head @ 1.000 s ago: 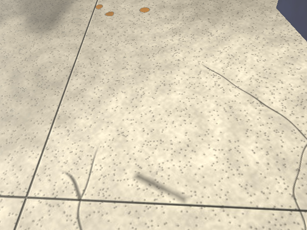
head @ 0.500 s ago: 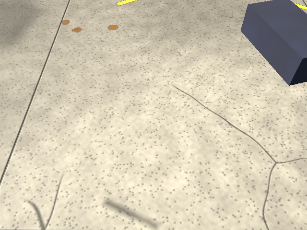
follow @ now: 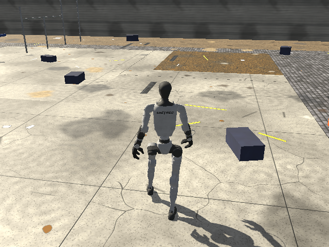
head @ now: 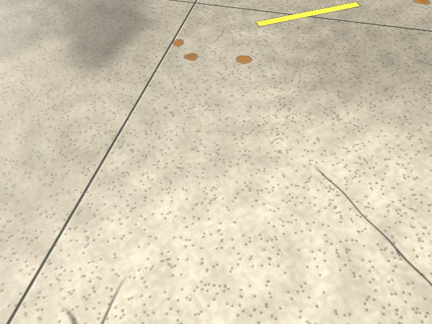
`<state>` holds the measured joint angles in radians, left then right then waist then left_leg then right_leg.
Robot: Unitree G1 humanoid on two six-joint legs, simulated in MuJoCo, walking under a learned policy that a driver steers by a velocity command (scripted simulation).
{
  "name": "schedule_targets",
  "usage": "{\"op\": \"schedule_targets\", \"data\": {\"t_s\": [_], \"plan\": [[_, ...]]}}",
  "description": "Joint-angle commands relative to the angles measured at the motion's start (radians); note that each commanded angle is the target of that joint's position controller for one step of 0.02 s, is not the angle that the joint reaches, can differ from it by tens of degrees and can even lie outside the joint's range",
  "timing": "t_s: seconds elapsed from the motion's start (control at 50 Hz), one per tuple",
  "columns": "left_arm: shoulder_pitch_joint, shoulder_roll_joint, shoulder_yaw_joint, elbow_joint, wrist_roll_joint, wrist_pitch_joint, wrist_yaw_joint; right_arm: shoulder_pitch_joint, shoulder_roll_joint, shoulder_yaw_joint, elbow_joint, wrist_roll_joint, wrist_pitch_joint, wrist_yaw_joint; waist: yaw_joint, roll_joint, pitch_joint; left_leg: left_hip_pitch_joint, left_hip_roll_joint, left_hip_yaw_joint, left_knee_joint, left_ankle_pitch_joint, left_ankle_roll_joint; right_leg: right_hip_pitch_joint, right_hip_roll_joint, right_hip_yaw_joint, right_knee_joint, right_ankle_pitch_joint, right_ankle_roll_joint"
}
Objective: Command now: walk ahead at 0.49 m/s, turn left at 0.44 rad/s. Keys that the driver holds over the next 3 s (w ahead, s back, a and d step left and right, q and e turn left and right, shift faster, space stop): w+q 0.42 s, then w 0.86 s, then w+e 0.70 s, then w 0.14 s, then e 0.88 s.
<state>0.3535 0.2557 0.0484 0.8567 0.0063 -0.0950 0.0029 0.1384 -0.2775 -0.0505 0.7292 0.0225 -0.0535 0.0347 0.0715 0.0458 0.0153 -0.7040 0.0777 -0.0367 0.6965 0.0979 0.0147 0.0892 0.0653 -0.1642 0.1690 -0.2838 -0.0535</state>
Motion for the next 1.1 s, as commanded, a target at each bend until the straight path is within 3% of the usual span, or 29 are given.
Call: {"op": "schedule_targets", "data": {"t_s": [0.02, 0.06, 0.1, 0.12, 0.14, 0.16, 0.18, 0.2, 0.22, 0.24, 0.26, 0.3, 0.36, 0.44, 0.52, 0.56, 0.6, 0.62, 0.64, 0.66, 0.68, 0.7, 0.72, 0.76, 0.8, 0.92, 1.02, 1.08, 1.1], "plan": [[0.025, 0.168, 0.039, -0.031, -0.009, 0.006, 0.01, -0.172, -0.026, 0.006, -0.133, 0.002, -0.021, 0.027, 0.025, -0.064, 0.109, -0.037, -0.014, 0.055, -0.093, -0.003, 0.026, -0.018, -0.308, 0.032, -0.029, 0.486, -0.082], [0.019, 0.19, 0.045, -0.034, -0.011, 0.025, 0.016, -0.173, -0.045, -0.002, -0.159, 0.003, -0.022, 0.043, -0.001, -0.089, 0.077, 0.003, -0.054, 0.102, -0.114, -0.093, 0.057, 0.05, -0.321, 0.005, 0.064, 0.755, -0.069], [0.009, 0.223, 0.054, -0.046, -0.011, 0.044, 0.03, -0.096, -0.084, -0.023, -0.159, 0.003, -0.012, 0.045, -0.06, -0.143, -0.008, 0.125, -0.121, 0.157, -0.095, -0.207, 0.099, 0.1, -0.326, -0.016, 0.235, 1.117, -0.053], [-0.001, 0.235, 0.057, -0.053, -0.008, 0.054, 0.036, 0.014, -0.124, -0.044, -0.141, 0.005, -0.007, 0.04, -0.121, -0.157, -0.074, 0.264, -0.151, 0.16, -0.095, -0.239, 0.125, 0.076, -0.321, -0.02, 0.389, 1.19, -0.044], [-0.028, 0.236, 0.054, -0.064, -0.013, 0.056, 0.041, 0.174, -0.178, -0.073, -0.107, 0.005, -0.003, 0.025, -0.215, -0.131, -0.151, 0.521, -0.165, 0.126, -0.168, -0.186, 0.168, -0.056, -0.289, -0.037, 0.615, 1.106, -0.017], [0.009, 0.172, 0.031, -0.089, 0.014, 0.041, 0.038, 0.288, -0.252, -0.092, -0.084, 0.003, 0.012, -0.001, -0.222, 0.032, -0.256, 0.847, 0.019, -0.155, -0.147, -0.164, 0.228, -0.339, -0.216, -0.028, 0.934, 0.516, 0.015], [0.089, 0.065, -0.007, -0.134, 0.011, 0.006, 0.013, 0.242, -0.295, -0.094, -0.114, 0.0, 0.001, 0.001, -0.121, 0.211, -0.385, 1.141, 0.258, -0.77, -0.289, -0.361, 0.453, -0.746, 0.011, 0.144, 1.278, -0.292, 0.067], [-0.038, 0.177, 0.018, -0.152, -0.022, -0.033, -0.007, 0.261, -0.208, -0.074, -0.115, -0.006, -0.002, 0.0, -0.201, 0.063, -0.386, 1.127, 0.24, -0.761, -0.381, -0.439, 0.404, -0.85, -0.045, 0.309, 1.315, -0.249, 0.045], [-0.119, 0.189, 0.019, -0.191, -0.05, -0.049, -0.015, 0.221, -0.175, -0.064, -0.111, -0.01, -0.009, -0.003, -0.184, 0.013, -0.231, 0.99, 0.206, -0.605, -0.403, -0.397, 0.354, -0.883, -0.088, 0.294, 1.249, -0.159, 0.027], [-0.135, 0.167, 0.014, -0.194, -0.036, -0.056, -0.009, 0.157, -0.162, -0.058, -0.117, -0.007, -0.015, -0.001, -0.127, -0.095, -0.125, 0.818, 0.161, -0.498, -0.419, -0.277, 0.325, -0.852, -0.129, 0.279, 1.147, -0.101, 0.029], [-0.128, 0.172, 0.021, -0.186, -0.012, -0.05, -0.001, 0.103, -0.136, -0.051, -0.13, -0.01, -0.019, -0.003, -0.09, -0.1, -0.082, 0.705, 0.122, -0.418, -0.43, -0.167, 0.309, -0.795, -0.159, 0.275, 1.063, -0.067, 0.042], [-0.085, 0.17, 0.026, -0.185, 0.004, -0.024, 0.0, 0.064, -0.127, -0.047, -0.145, -0.02, -0.022, -0.009, -0.043, -0.05, -0.055, 0.564, 0.084, -0.357, -0.47, -0.06, 0.313, -0.71, -0.18, 0.268, 0.999, -0.038, 0.074], [-0.128, 0.13, 0.013, -0.206, 0.016, 0.0, 0.008, 0.089, -0.158, -0.055, -0.124, -0.013, -0.023, -0.025, -0.047, -0.031, -0.024, 0.44, 0.048, -0.26, -0.483, 0.029, 0.304, -0.695, -0.177, 0.228, 0.843, 0.038, 0.13], [-0.287, 0.089, -0.007, -0.238, 0.009, -0.007, 0.001, 0.14, -0.175, -0.059, -0.099, -0.003, -0.006, -0.043, -0.118, 0.013, -0.019, 0.388, -0.027, -0.181, -0.445, -0.096, 0.224, -0.602, -0.116, 0.202, 0.507, 0.334, 0.142], [-0.358, 0.12, 0.001, -0.255, -0.01, -0.026, -0.022, 0.217, -0.161, -0.051, -0.059, 0.0, -0.001, -0.042, -0.16, 0.045, -0.026, 0.5, 0.036, -0.257, -0.381, -0.195, 0.204, -0.576, -0.1, 0.22, 0.376, 0.381, 0.111], [-0.347, 0.147, 0.014, -0.258, -0.011, -0.033, -0.028, 0.224, -0.162, -0.051, -0.049, -0.005, 0.002, -0.041, -0.144, 0.066, -0.023, 0.568, 0.076, -0.311, -0.33, -0.184, 0.189, -0.565, -0.097, 0.223, 0.345, 0.29, 0.076], [-0.245, 0.169, 0.032, -0.236, -0.009, -0.039, -0.025, 0.203, -0.153, -0.047, -0.05, -0.008, 0.006, -0.039, -0.078, 0.084, -0.042, 0.583, 0.06, -0.313, -0.239, -0.06, 0.159, -0.436, -0.077, 0.19, 0.291, 0.228, 0.026], [-0.131, 0.206, 0.047, -0.219, 0.003, -0.044, -0.019, 0.201, -0.112, -0.032, -0.057, -0.013, 0.004, -0.036, -0.023, 0.054, -0.133, 0.543, 0.006, -0.263, -0.069, -0.016, 0.125, -0.252, -0.138, 0.24, 0.305, 0.242, -0.024], [0.011, 0.284, 0.066, -0.207, 0.015, -0.044, -0.015, 0.281, -0.055, -0.01, -0.072, -0.028, -0.004, -0.038, -0.007, -0.125, -0.293, 0.338, -0.092, -0.176, 0.245, -0.254, 0.069, 0.064, -0.332, 0.488, 0.339, 0.248, -0.132], [0.1, 0.306, 0.08, -0.148, -0.001, -0.028, -0.03, 0.373, -0.038, -0.001, -0.072, 0.005, -0.015, -0.038, -0.024, -0.403, -0.355, 0.035, -0.186, -0.103, 0.514, -0.682, 0.013, 0.249, -0.469, 0.926, 0.168, -0.073, -0.259], [0.081, 0.211, 0.056, -0.159, -0.022, -0.024, -0.032, 0.285, -0.14, -0.021, -0.066, 0.018, -0.016, -0.04, 0.014, -0.24, -0.236, -0.08, -0.127, -0.154, 0.606, -0.646, 0.015, 0.186, -0.449, 0.936, 0.113, -0.298, -0.22], [0.018, 0.171, 0.042, -0.167, -0.018, -0.016, -0.027, 0.163, -0.167, -0.029, -0.093, 0.012, -0.015, -0.04, 0.022, -0.151, -0.115, -0.11, -0.085, -0.116, 0.607, -0.553, 0.019, 0.065, -0.411, 0.785, 0.105, -0.257, -0.177], [-0.032, 0.155, 0.032, -0.175, -0.006, -0.011, -0.026, 0.108, -0.151, -0.025, -0.108, -0.005, -0.015, -0.04, 0.002, -0.1, -0.049, -0.085, -0.048, -0.081, 0.567, -0.486, 0.018, -0.054, -0.367, 0.675, 0.089, -0.133, -0.168], [-0.08, 0.124, 0.019, -0.174, 0.006, -0.01, -0.023, 0.11, -0.114, -0.024, -0.111, -0.015, -0.017, -0.034, -0.048, -0.132, -0.011, -0.001, 0.007, -0.068, 0.461, -0.402, 0.012, -0.182, -0.298, 0.547, 0.045, 0.028, -0.157], [-0.076, 0.121, 0.018, -0.16, -0.003, -0.015, -0.022, 0.134, -0.082, -0.018, -0.099, -0.012, -0.013, -0.031, -0.063, -0.155, -0.022, 0.035, 0.015, -0.041, 0.399, -0.383, 0.0, -0.213, -0.273, 0.47, 0.018, 0.139, -0.168], [-0.025, 0.181, 0.033, -0.111, -0.02, -0.003, -0.011, -0.035, -0.037, 0.005, -0.135, -0.018, -0.024, -0.024, -0.016, -0.12, 0.01, 0.056, 0.013, 0.003, 0.035, -0.131, -0.032, -0.216, -0.249, 0.311, -0.025, 0.297, -0.159], [0.055, 0.197, 0.036, -0.061, -0.03, 0.017, -0.009, -0.165, -0.046, 0.003, -0.171, -0.003, -0.036, -0.002, 0.024, -0.12, 0.042, 0.105, -0.023, 0.019, -0.132, -0.062, -0.014, -0.144, -0.283, 0.297, 0.008, 0.305, -0.139], [0.056, 0.217, 0.044, -0.045, -0.032, 0.033, -0.002, -0.161, -0.071, -0.007, -0.18, -0.004, -0.043, 0.01, -0.007, -0.131, 0.035, 0.15, -0.039, 0.024, -0.186, -0.153, 0.027, -0.065, -0.318, 0.306, 0.071, 0.41, -0.114], [0.041, 0.227, 0.047, -0.045, -0.033, 0.038, 0.001, -0.109, -0.089, -0.016, -0.168, -0.007, -0.044, 0.009, -0.044, -0.136, 0.004, 0.236, -0.061, 0.044, -0.209, -0.172, 0.046, -0.059, -0.308, 0.289, 0.135, 0.542, -0.1]]}}
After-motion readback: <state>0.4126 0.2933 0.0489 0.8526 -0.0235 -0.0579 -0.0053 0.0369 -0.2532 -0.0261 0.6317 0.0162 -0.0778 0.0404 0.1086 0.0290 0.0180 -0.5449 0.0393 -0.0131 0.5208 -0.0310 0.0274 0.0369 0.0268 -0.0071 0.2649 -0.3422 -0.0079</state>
